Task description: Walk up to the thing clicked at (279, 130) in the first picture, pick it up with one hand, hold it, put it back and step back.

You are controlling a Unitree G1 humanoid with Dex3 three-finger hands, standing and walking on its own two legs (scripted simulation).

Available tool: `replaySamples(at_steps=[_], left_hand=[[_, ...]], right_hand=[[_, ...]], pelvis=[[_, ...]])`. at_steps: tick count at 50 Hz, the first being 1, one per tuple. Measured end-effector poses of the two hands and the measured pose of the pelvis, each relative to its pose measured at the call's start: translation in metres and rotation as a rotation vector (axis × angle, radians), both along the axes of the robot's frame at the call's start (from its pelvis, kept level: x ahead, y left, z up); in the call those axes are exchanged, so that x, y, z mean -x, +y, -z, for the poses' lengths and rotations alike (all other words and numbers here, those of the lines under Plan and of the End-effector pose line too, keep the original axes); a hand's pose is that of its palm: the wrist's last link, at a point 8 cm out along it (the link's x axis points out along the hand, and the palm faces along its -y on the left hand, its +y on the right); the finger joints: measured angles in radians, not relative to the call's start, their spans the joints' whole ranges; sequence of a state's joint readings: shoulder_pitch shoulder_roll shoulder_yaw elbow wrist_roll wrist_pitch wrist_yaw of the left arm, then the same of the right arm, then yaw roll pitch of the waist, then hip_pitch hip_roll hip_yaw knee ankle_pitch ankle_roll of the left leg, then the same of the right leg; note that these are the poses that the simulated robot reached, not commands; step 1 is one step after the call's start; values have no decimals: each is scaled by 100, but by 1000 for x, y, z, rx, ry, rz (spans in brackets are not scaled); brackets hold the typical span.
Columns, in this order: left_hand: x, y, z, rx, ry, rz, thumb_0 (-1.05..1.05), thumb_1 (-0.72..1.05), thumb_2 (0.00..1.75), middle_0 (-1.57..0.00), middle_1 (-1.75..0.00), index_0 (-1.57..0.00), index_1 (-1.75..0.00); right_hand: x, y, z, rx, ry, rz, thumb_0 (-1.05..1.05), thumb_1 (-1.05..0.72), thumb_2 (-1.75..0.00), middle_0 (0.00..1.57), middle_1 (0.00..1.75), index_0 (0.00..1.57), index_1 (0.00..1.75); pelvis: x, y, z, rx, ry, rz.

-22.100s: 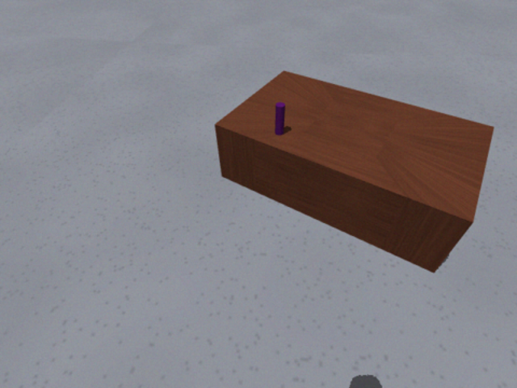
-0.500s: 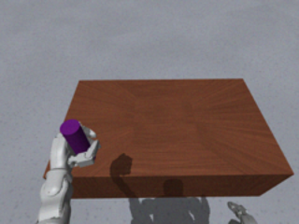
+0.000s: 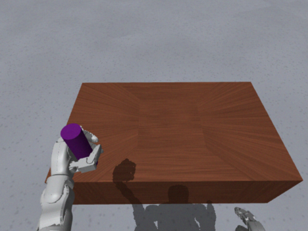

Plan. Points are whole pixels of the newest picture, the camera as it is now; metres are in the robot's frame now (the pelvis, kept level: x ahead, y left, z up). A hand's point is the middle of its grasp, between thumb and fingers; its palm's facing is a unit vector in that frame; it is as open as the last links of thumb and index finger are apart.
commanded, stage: hold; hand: left
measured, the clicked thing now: (81, 149) +0.33 +0.19 +0.07
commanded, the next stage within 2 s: crouch in 1.30 s
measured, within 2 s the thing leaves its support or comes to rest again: neither
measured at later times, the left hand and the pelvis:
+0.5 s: hand (88, 151) +0.33 +0.18 +0.05, palm faces +0.07 -1.00 +0.01, open 5.3 cm; pelvis +0.01 +0.00 +0.00, yaw +0 degrees
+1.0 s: hand (88, 152) +0.32 +0.18 +0.06, palm faces +0.07 -1.00 -0.01, open 5.3 cm; pelvis +0.00 +0.00 +0.00, yaw +0 degrees
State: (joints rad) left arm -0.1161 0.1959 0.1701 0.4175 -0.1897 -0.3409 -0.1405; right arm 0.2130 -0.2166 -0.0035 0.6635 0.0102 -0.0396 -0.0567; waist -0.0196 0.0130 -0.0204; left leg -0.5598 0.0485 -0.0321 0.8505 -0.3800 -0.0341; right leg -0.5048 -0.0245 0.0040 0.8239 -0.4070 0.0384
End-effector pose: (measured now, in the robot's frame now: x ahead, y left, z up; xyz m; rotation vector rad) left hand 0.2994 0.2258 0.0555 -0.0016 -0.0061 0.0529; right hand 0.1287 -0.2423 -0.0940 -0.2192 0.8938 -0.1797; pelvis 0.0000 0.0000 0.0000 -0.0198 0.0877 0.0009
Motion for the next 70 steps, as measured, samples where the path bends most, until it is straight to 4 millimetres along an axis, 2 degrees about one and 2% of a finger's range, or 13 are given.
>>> replaySamples(at_steps=[12,20,38,52,70], left_hand=[[-6,5,-1,-3,0,-5,3,18,110,-101,-112,-102,-112],[-2,2,1,-4,9,6,3,18,110,-100,-112,-102,-112],[-7,0,-1,-2,4,-5,3,18,110,-100,-112,-102,-112],[1,3,-2,-15,-3,-9,3,18,110,-100,-112,-102,-112],[-1,7,-2,3,-5,-23,3,18,110,-100,-112,-102,-112]], right_hand=[[1,3,0,-2,1,3,1,-90,-90,20,30,20,30],[0,3,1,-6,7,4,1,-91,-90,20,30,20,30],[-3,3,0,-4,1,2,1,-90,-90,20,30,20,30],[4,2,0,-3,10,-1,1,-91,-90,20,30,20,30],[2,6,-2,-2,-5,-2,1,-91,-90,20,30,20,30]], pelvis=[[0,2,0,2,1,1],[-4,3,-1,2,4,2],[-4,3,-1,3,0,0],[0,2,-1,2,-5,-1],[1,4,-1,3,-6,0]])
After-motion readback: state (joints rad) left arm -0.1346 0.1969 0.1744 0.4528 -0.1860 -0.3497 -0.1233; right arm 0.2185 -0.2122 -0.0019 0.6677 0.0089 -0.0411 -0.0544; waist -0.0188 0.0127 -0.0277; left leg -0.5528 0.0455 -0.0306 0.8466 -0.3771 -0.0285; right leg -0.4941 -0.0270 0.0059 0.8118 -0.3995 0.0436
